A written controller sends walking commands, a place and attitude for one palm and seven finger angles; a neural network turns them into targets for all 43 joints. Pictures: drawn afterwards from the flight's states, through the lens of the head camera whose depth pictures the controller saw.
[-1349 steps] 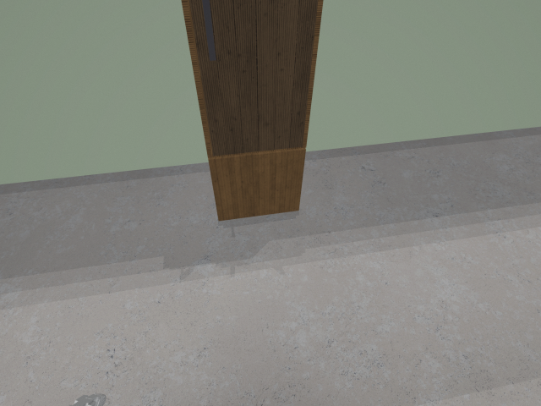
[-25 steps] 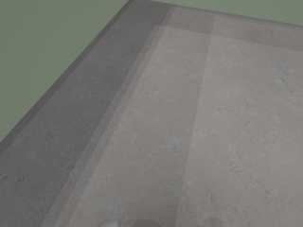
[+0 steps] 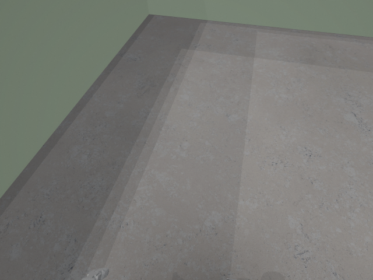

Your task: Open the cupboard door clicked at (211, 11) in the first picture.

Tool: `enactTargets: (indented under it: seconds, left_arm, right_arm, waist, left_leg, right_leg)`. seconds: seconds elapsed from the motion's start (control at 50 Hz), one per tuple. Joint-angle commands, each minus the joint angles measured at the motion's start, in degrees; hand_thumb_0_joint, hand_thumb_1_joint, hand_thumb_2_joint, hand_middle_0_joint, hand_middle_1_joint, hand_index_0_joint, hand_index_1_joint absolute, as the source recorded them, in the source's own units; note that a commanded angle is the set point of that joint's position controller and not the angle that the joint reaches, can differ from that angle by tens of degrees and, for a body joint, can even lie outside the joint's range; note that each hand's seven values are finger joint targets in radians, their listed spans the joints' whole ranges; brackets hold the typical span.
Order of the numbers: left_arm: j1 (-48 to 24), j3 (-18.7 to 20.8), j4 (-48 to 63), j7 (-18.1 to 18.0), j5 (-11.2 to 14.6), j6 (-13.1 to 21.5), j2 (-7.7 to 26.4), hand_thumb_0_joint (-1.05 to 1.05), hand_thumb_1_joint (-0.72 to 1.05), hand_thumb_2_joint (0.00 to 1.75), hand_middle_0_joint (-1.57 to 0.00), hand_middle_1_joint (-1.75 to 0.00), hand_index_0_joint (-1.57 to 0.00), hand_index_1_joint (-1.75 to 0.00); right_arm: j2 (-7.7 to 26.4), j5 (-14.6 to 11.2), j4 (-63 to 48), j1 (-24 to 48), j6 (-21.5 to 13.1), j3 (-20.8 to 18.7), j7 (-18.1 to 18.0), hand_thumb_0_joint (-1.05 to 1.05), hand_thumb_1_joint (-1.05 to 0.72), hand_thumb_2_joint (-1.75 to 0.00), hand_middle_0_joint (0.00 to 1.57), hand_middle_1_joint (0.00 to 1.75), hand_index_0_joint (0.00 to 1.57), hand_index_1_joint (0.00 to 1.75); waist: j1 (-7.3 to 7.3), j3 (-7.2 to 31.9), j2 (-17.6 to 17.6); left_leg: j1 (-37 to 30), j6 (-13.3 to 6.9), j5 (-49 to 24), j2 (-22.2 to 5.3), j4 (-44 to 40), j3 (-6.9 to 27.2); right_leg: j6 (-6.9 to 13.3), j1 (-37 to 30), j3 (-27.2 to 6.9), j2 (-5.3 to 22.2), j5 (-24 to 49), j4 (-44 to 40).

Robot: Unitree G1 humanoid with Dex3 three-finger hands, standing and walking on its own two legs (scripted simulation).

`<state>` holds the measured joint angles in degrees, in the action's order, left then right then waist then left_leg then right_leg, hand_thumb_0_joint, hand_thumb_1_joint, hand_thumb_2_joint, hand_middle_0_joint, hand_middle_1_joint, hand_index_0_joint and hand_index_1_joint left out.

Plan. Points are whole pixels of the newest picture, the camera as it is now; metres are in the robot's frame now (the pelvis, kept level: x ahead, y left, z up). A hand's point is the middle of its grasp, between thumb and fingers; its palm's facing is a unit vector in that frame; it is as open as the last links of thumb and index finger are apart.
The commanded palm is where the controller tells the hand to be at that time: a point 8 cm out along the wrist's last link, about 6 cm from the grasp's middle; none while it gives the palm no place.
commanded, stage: turn to face it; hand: left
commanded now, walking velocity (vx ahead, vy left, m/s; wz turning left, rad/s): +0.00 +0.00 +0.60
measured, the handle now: out of the picture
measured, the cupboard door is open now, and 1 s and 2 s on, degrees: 47 47 47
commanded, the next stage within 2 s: none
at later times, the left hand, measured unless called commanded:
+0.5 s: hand (110, 258) +0.19 +0.20 -0.15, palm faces +0.27 -0.93 -0.25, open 7.4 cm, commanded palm none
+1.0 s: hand out of the picture +0.11 +0.17 -0.16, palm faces +0.57 -0.78 -0.27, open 7.4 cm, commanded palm none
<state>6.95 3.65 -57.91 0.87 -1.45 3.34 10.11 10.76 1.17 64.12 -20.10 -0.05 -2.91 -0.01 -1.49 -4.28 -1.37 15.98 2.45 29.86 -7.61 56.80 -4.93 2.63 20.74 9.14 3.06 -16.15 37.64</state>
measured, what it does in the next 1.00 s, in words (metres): walks ahead, turning left: left foot, then right foot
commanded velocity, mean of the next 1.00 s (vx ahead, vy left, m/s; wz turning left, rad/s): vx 0.00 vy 0.00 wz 0.60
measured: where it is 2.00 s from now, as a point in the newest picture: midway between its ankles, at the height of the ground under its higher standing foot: (211, 273)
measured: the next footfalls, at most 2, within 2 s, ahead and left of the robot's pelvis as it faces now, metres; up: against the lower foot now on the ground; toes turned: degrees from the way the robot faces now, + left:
left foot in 0.24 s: +0.19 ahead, +0.13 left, +0.00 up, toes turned +15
right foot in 0.54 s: +0.23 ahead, -0.15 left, +0.00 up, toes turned +14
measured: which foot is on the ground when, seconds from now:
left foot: up 0.00-0.22, down 0.24-0.54, up 0.56-0.84, down 0.86-1.00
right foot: down 0.00-0.24, up 0.26-0.52, down 0.54-0.86, up 0.88-1.00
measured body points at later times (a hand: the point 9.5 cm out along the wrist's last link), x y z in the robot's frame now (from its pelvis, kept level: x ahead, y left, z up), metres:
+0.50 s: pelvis +0.13 -0.02 +0.01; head +0.18 -0.01 +0.46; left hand +0.18 +0.25 -0.13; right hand +0.26 -0.25 -0.14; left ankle +0.15 +0.12 -0.72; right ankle +0.16 -0.16 -0.70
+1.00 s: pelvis +0.18 -0.05 +0.01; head +0.23 -0.01 +0.45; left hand +0.08 +0.21 -0.14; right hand +0.43 -0.20 -0.12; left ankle +0.14 +0.07 -0.72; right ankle +0.23 -0.18 -0.66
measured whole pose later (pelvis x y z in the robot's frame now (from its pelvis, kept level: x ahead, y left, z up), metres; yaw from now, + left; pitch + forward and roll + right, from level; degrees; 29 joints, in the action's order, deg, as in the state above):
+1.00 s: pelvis +0.18 -0.05 +0.01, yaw +34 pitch +1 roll +0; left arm 11.0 4.3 -53.3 -0.7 -1.1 -3.8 14.8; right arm 13.4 1.6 49.9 -6.5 1.5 -3.0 0.6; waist 0.6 -6.4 1.5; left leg 19.5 0.2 16.1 -0.9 34.9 -0.9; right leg -4.6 26.7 2.9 5.2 -28.3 61.5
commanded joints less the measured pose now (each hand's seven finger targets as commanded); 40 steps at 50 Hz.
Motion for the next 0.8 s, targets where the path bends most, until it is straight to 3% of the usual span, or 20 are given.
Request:
enactTargets:
  seconds: [0.0, 0.04, 0.16, 0.18, 0.2, 0.22, 0.24, 0.28, 0.34, 0.42, 0.46, 0.48, 0.5, 0.52, 0.54, 0.58, 0.62, 0.66, 0.72, 0.78]
  left_arm:
    - [9.3, 0.8, -0.9, -2.1, 0.1, 0.1, 6.6, 0.0, 0.9, 0.9, -0.2, -0.3, -0.2, -0.3]
    - [7.3, 0.6, -0.5, -2.0, 0.2, 0.4, 6.7, 0.0, 0.9, 0.9, -0.2, -0.3, -0.2, -0.3]
    - [6.0, 1.6, 0.9, -2.1, 0.8, -0.7, 8.6, 0.0, 0.9, 0.9, -0.2, -0.3, -0.2, -0.3]
    - [5.7, 1.7, 1.5, -2.1, 0.9, -1.1, 8.3, 0.0, 0.9, 0.9, -0.2, -0.3, -0.2, -0.3]
    - [6.7, 1.4, 2.9, -2.0, 1.1, -1.6, 6.4, 0.0, 0.9, 0.9, -0.2, -0.3, -0.2, -0.3]
    - [5.7, 0.8, 5.0, -2.3, 1.6, -2.3, 5.1, 0.0, 0.9, 0.9, -0.2, -0.3, -0.2, -0.3]
    - [2.7, 1.0, 7.0, -2.3, 0.8, -3.0, 6.2, 0.0, 0.9, 0.9, -0.2, -0.3, -0.2, -0.3]
    - [-0.2, 1.4, 6.9, -2.0, 0.5, -3.3, 5.6, 0.0, 0.9, 0.9, -0.2, -0.3, -0.2, -0.3]
    - [1.3, 1.2, 6.4, -1.4, 0.9, -3.9, 4.8, 0.0, 0.9, 0.9, -0.2, -0.3, -0.2, -0.3]
    - [2.3, 1.2, 7.3, -1.4, 0.8, -4.3, 5.1, 0.0, 0.9, 0.9, -0.2, -0.3, -0.2, -0.3]
    - [5.9, 1.6, 7.0, -1.4, 0.7, -4.2, 5.8, 0.0, 0.9, 0.9, -0.2, -0.3, -0.2, -0.3]
    - [8.5, 1.9, 6.8, -1.6, 0.7, -3.8, 7.2, 0.0, 0.9, 0.9, -0.2, -0.3, -0.2, -0.3]
    - [10.4, 2.8, 7.1, -2.1, -0.1, -3.2, 11.4, 0.0, 0.9, 0.9, -0.2, -0.3, -0.2, -0.3]
    - [9.9, 3.6, 7.8, -2.4, -0.6, -3.1, 16.9, 0.0, 0.9, 0.9, -0.2, -0.3, -0.2, -0.3]
    - [7.6, 2.9, 9.1, -2.3, -0.2, -3.3, 16.9, 0.0, 0.9, 0.9, -0.2, -0.3, -0.2, -0.3]
    - [3.7, 2.0, 9.6, -2.7, 0.0, -2.7, 12.3, 0.0, 0.9, 0.9, -0.2, -0.3, -0.2, -0.3]
    - [4.0, 1.5, 9.6, -2.6, -0.1, -2.5, 10.8, 0.0, 0.9, 0.9, -0.2, -0.3, -0.2, -0.3]
    - [7.3, 1.8, 8.6, -2.6, -0.1, -2.2, 11.8, 0.0, 0.9, 0.9, -0.2, -0.3, -0.2, -0.3]
    - [9.9, 2.3, 7.6, -2.5, -0.2, -2.2, 14.1, 0.0, 0.9, 0.9, -0.2, -0.3, -0.2, -0.3]
    - [8.2, 2.7, 7.9, -2.1, 0.3, -2.3, 14.8, 0.0, 0.9, 0.9, -0.2, -0.3, -0.2, -0.3]
  right_arm:
    - [0.7, -0.4, -5.3, 3.5, -1.2, -0.4, -0.6, 0.0, -0.9, -0.9, 0.2, 0.3, 0.2, 0.3]
    - [-1.0, -0.4, -4.5, 1.2, -0.5, 0.2, 0.0, 0.0, -0.9, -0.9, 0.2, 0.3, 0.2, 0.3]
    - [0.7, 0.0, -6.7, 2.1, -0.1, 0.2, 0.9, 0.0, -0.9, -0.9, 0.2, 0.3, 0.2, 0.3]
    - [3.3, 0.2, -6.2, -1.4, -0.3, -0.5, 0.8, 0.0, -0.9, -0.9, 0.2, 0.3, 0.2, 0.3]
    - [8.7, 0.7, -6.7, -4.9, -0.5, -1.7, 0.4, 0.0, -0.9, -0.9, 0.2, 0.3, 0.2, 0.3]
    - [13.3, 0.9, -7.1, -6.8, -0.3, -2.7, -0.4, 0.0, -0.9, -0.9, 0.2, 0.3, 0.2, 0.3]
    - [14.6, 0.7, -7.7, -5.5, 0.0, -2.8, -0.9, 0.0, -0.9, -0.9, 0.2, 0.3, 0.2, 0.3]
    - [12.1, 0.7, -9.4, -0.7, -0.3, -2.5, -1.5, 0.0, -0.9, -0.9, 0.2, 0.3, 0.2, 0.3]
    - [11.7, 0.8, -11.1, 4.3, -0.6, -2.2, -1.6, 0.0, -0.9, -0.9, 0.2, 0.3, 0.2, 0.3]
    - [13.3, 0.8, -12.6, 6.9, 0.7, -3.4, -1.0, 0.0, -0.9, -0.9, 0.2, 0.3, 0.2, 0.3]
    - [13.5, 0.6, -14.0, 10.1, 1.4, -3.8, -0.7, 0.0, -0.9, -0.9, 0.2, 0.3, 0.2, 0.3]
    - [12.9, 0.2, -14.9, 11.6, 1.7, -3.9, -0.5, 0.0, -0.9, -0.9, 0.2, 0.3, 0.2, 0.3]
    - [10.0, -0.3, -16.2, 12.6, 1.9, -3.7, 0.0, 0.0, -0.9, -0.9, 0.2, 0.3, 0.2, 0.3]
    - [6.7, -0.3, -17.9, 13.8, 1.8, -3.1, 0.6, 0.0, -0.9, -0.9, 0.2, 0.3, 0.2, 0.3]
    - [8.1, 0.1, -18.4, 13.9, 1.9, -3.2, 1.0, 0.0, -0.9, -0.9, 0.2, 0.3, 0.2, 0.3]
    - [7.5, 0.0, -16.5, 13.8, 2.6, -3.4, 1.0, 0.0, -0.9, -0.9, 0.2, 0.3, 0.2, 0.3]
    - [5.8, -0.3, -16.2, 13.9, 2.6, -2.5, 1.4, 0.0, -0.9, -0.9, 0.2, 0.3, 0.2, 0.3]
    - [4.7, -0.5, -16.6, 16.1, 2.4, -1.8, 1.7, 0.0, -0.9, -0.9, 0.2, 0.3, 0.2, 0.3]
    - [4.3, -0.7, -17.4, 17.6, 2.1, -1.2, 1.9, 0.0, -0.9, -0.9, 0.2, 0.3, 0.2, 0.3]
    - [6.4, -0.4, -17.0, 13.6, 1.8, -1.5, 1.6, 0.0, -0.9, -0.9, 0.2, 0.3, 0.2, 0.3]
  waist:
    - [2.4, 3.4, 10.1]
    - [0.59, 4.4, 8.9]
    - [-0.21, 5.6, 6.8]
    - [-2.0, 8.2, 2.7]
    - [-3.07, 11.0, -10.3]
    - [-4.66, 12.1, -19.2]
    - [-4.35, 11.0, -11.0]
    - [-2.47, 8.2, -11.6]
    - [-0.19, 8.6, -7.3]
    - [-0.27, 8.5, -8.7]
    - [1.74, 7.7, -8.7]
    - [3.17, 7.7, -5.3]
    - [4.35, 7.3, 5.5]
    - [5.24, 5.3, 20.8]
    - [4.39, 4.8, 15.7]
    - [1.5, 2.7, 16.7]
    - [1.21, 4.1, 14.6]
    - [2.94, 5.2, 12.0]
    - [4.14, 6.1, 12.2]
    - [1.32, 8.5, 12.3]
  left_leg:
    - [14.6, -0.4, -3.3, -1.2, 5.5, 3.7]
    - [10.7, 0.1, -6.1, -0.2, -3.1, 1.4]
    - [2.0, -0.5, -20.5, 3.9, -23.8, -4.4]
    - [-4.9, -1.8, -30.2, 2.8, -27.0, -1.8]
    - [-11.5, -7.7, -45.6, -7.4, -30.1, 13.9]
    - [-13.0, -15.6, -54.3, -17.9, -35.2, 28.2]
    - [-9.9, -16.7, -42.3, -18.4, -36.4, 30.1]
    - [-5.6, -13.9, -36.6, -14.4, -37.3, 27.1]
    - [-4.7, -11.2, -40.4, -9.4, -35.7, 18.3]
    - [-0.6, -10.0, -28.9, -6.7, -36.6, 18.6]
    - [4.3, -8.5, -23.1, -4.5, -35.2, 18.3]
    - [8.6, -6.6, -18.6, -2.1, -32.3, 17.1]
    - [16.4, -2.8, -9.9, 3.8, -24.1, 11.6]
    - [21.2, 0.7, 2.2, 10.3, -8.2, 2.7]
    - [17.9, -0.2, 4.1, 7.6, 3.4, 5.2]
    - [20.8, 0.7, -1.0, 4.8, 13.0, 5.6]
    - [18.6, 1.5, -2.2, 4.7, 6.5, 3.1]
    - [16.0, 1.7, -2.7, 5.3, -3.2, 0.3]
    - [11.3, 0.9, -4.5, 6.9, -13.4, -2.6]
    - [1.7, -0.4, -13.1, 8.2, -25.0, -3.8]
  right_leg:
    - [6.9, -12.2, -13.2, 18.8, 25.6, -21.5]
    - [5.5, -11.0, -5.7, 17.1, 32.0, -19.8]
    - [0.7, -13.3, 1.5, 14.0, 32.3, -9.3]
    - [-1.2, -10.0, 2.5, 13.0, 26.2, -2.3]
    - [-5.1, -0.9, 4.2, 6.6, 6.8, 9.5]
    - [-6.8, 6.2, 0.0, 0.6, -24.9, 23.9]
    - [-6.2, 8.8, -6.5, 0.5, -23.8, 29.8]
    - [-6.3, 12.9, -9.6, 2.2, -15.6, 32.8]
    - [-7.1, 8.1, -8.4, 1.6, -11.9, 22.0]
    - [-6.5, 0.0, -6.0, -1.2, -10.4, 8.4]
    - [-6.2, -6.6, -4.9, -2.3, -4.2, -0.9]
    - [-5.8, -12.8, -5.4, -1.3, 0.3, -9.7]
    - [-2.9, -17.9, -15.5, 8.1, -4.3, -19.7]
    - [3.4, -15.9, -29.8, 23.0, -3.2, -26.0]
    - [6.6, -8.5, -28.2, 25.4, -1.4, -25.4]
    - [4.8, -9.3, -19.5, 19.1, 13.6, -20.2]
    - [3.3, -13.7, -10.1, 15.9, 30.0, -16.0]
    - [2.9, -17.9, -7.7, 16.2, 39.6, -13.1]
    - [2.7, -20.1, -6.2, 17.1, 44.0, -10.4]
    - [-0.2, -17.4, -2.5, 16.1, 43.2, -3.7]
